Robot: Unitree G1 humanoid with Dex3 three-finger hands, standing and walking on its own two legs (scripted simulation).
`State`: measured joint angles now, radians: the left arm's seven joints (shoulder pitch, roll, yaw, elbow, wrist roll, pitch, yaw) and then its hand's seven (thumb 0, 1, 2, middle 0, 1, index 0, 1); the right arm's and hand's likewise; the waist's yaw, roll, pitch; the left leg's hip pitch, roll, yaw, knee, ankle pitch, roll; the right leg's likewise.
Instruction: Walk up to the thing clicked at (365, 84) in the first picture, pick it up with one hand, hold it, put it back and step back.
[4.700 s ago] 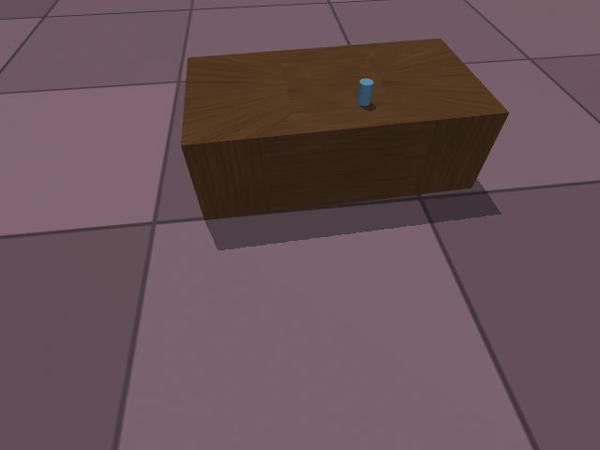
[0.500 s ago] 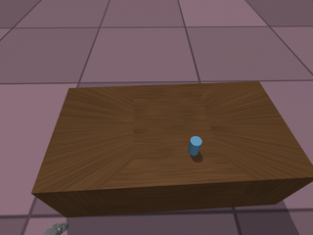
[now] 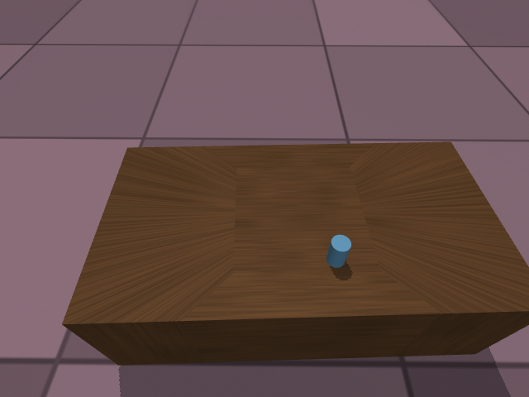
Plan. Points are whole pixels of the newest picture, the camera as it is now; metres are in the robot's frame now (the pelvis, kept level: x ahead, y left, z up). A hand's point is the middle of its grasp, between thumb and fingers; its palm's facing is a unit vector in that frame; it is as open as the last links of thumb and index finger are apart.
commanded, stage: walk up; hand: right
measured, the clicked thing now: (338, 251) +0.53 -0.19 -0.32
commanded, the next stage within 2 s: stand in 0.26 s
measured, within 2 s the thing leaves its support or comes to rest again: neither
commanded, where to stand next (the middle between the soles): +0.04 +0.02 m, yaw +2 degrees
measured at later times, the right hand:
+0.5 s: hand out of the picture +0.10 -0.25 -0.15, palm faces -0.01 +0.94 -0.33, open 7.3 cm
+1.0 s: hand out of the picture +0.10 -0.27 -0.16, palm faces -0.01 +0.94 -0.34, open 7.4 cm
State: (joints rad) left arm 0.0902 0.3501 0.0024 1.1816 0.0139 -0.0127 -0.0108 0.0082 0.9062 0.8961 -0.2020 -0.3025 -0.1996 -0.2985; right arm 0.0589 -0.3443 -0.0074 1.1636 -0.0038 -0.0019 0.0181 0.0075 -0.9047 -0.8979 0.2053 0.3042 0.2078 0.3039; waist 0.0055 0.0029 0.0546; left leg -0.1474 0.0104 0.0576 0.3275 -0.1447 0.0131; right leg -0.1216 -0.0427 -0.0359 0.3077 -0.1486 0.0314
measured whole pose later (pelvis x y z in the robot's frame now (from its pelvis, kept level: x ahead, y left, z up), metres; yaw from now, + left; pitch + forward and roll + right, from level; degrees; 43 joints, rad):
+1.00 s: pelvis +0.02 -0.01 +0.00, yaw +0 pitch -2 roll +0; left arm 0.10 0.35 -0.01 1.14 0.01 -0.01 -0.01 0.01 0.91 0.90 -0.20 -0.30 -0.20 -0.30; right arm 0.08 -0.35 0.00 1.16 -0.01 -0.01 0.01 0.01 -0.90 -0.90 0.21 0.30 0.21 0.30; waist -0.01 0.00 0.05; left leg -0.10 0.02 0.05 0.30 -0.16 -0.01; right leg -0.08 -0.03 -0.05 0.29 -0.17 0.01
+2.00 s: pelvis +0.03 -0.02 +0.00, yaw +0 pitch -2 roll +0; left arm 0.11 0.35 0.00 1.13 0.01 -0.01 -0.01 0.01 0.91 0.90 -0.20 -0.30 -0.20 -0.30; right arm 0.10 -0.35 0.01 1.14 -0.01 -0.01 0.00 0.01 -0.90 -0.90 0.21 0.30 0.21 0.30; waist -0.01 0.00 0.05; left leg -0.10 0.03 0.05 0.30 -0.17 -0.02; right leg -0.08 -0.02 -0.05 0.30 -0.18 0.01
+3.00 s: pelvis +0.01 -0.02 -0.02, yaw -1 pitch +7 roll +1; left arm 0.15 0.30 0.11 0.75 -0.01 -0.08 0.02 0.00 -0.05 0.16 -0.05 -0.06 -0.06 -0.06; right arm 0.08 -0.35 -0.11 0.75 -0.02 0.25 0.05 0.00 0.03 -0.15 0.07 0.06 0.06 0.06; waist 0.01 -0.02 -0.02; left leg -0.43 0.03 0.06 0.61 -0.29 0.00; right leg -0.44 -0.04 -0.02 0.64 -0.32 0.01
